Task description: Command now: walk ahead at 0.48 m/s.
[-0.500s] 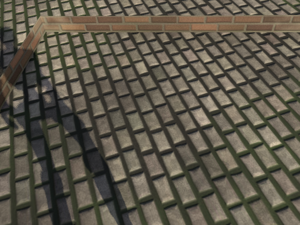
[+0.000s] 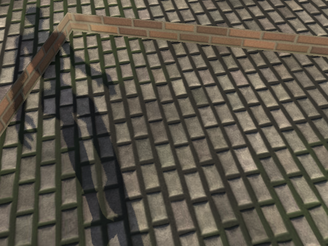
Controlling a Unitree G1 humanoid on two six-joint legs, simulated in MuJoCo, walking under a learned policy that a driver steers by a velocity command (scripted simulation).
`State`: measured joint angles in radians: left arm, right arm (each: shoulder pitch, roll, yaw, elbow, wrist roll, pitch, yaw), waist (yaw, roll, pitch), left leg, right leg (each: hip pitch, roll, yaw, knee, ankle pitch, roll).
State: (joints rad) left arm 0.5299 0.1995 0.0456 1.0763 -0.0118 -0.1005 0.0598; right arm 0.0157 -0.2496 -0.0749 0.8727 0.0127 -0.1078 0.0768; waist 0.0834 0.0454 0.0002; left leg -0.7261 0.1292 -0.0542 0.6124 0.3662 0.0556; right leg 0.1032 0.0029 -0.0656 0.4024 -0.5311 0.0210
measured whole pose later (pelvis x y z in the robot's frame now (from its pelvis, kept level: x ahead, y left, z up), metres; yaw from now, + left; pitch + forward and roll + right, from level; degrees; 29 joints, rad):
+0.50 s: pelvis +0.35 +0.08 -0.13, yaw +1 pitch +2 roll +3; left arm 0.08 0.21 0.04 0.81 -0.01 -0.07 0.01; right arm 0.35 -0.22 -0.05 1.05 0.02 -0.09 -0.01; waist -0.06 -0.04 0.00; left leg -0.11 -0.03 0.08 0.40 -0.31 0.02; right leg -0.69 -0.11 0.01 0.75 -0.03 0.00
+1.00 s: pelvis +0.62 +0.03 -0.12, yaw +0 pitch +2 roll +0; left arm 0.41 0.20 0.06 0.97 -0.01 -0.10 0.00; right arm 0.06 -0.26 -0.08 0.93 0.01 -0.06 0.00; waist 0.06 0.04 -0.01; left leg -0.70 0.11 -0.05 0.72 0.08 0.02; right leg -0.04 0.05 -0.05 0.21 -0.20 -0.07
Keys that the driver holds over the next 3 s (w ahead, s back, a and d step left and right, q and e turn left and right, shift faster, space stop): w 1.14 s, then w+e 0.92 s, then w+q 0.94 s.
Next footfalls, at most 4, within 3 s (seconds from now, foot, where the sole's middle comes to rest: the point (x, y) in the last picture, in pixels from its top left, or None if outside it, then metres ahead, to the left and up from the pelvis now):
0.16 left None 0.31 0.19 -0.91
0.62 right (197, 234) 0.60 -0.05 -0.91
1.22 left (152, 167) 0.94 0.19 -0.91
1.78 right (205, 130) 1.20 -0.09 -0.91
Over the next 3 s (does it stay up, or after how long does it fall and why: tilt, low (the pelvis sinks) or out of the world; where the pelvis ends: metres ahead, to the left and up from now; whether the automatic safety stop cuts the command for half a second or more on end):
stays up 1.69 -0.19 -0.12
